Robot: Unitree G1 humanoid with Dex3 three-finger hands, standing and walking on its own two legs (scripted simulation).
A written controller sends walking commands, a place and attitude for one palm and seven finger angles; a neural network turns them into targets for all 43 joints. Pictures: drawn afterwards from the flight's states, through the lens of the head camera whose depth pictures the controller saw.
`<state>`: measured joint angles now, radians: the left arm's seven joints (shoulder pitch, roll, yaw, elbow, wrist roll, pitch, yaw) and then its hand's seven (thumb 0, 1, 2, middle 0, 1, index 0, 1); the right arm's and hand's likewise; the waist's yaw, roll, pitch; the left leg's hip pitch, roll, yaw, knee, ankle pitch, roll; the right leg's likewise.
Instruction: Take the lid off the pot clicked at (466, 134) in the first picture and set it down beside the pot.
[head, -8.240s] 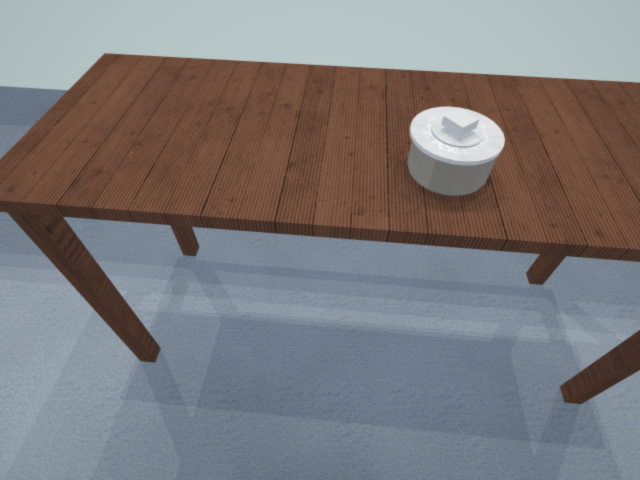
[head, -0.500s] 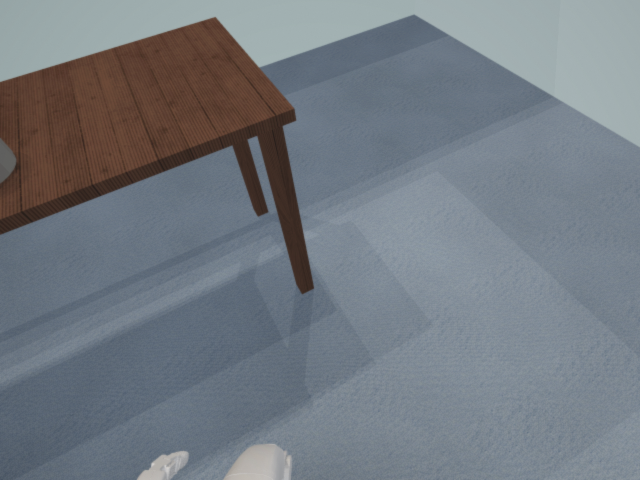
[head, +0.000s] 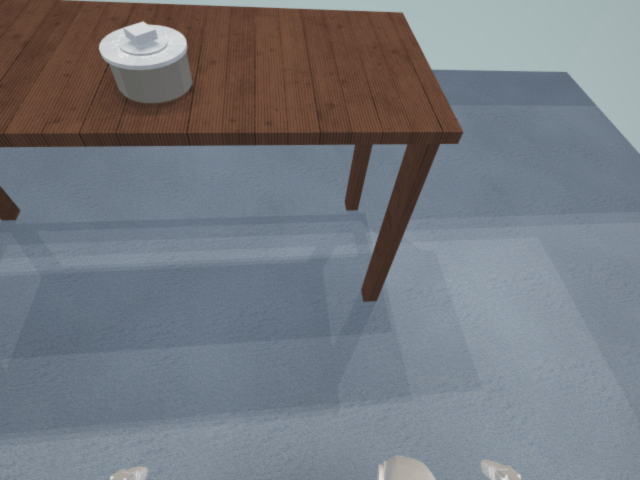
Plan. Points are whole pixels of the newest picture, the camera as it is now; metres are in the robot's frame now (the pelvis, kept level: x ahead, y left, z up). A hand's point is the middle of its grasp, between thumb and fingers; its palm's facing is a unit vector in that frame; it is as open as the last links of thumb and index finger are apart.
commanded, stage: turn to face it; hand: left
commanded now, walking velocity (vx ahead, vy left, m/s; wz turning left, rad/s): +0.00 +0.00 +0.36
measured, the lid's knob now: (140, 33) +0.81 +0.41 +0.10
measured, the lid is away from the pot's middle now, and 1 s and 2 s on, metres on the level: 0.00 0.00 0.00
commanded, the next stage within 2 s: take the last steps up to it in 0.34 s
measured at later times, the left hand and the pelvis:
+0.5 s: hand out of the picture +0.08 +0.14 -0.14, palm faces +0.18 -0.94 -0.28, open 7.3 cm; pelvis +0.01 -0.06 +0.00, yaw +11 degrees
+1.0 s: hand out of the picture -0.09 +0.21 -0.18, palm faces +0.40 -0.89 -0.23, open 7.4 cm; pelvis +0.07 +0.06 -0.01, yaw +17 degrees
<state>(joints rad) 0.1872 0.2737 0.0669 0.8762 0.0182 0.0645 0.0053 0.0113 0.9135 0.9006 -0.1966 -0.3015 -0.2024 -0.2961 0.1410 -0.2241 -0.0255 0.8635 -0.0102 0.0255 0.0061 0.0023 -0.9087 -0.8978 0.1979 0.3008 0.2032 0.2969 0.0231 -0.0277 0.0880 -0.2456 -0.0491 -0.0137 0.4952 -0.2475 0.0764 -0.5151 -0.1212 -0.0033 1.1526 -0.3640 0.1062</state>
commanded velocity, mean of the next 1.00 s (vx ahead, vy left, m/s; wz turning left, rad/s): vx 0.17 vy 0.07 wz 0.18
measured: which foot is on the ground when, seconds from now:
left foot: down 0.00-0.32, up 0.34-0.90, down 0.92-1.00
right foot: up 0.00-0.30, down 0.32-0.92, up 0.94-1.00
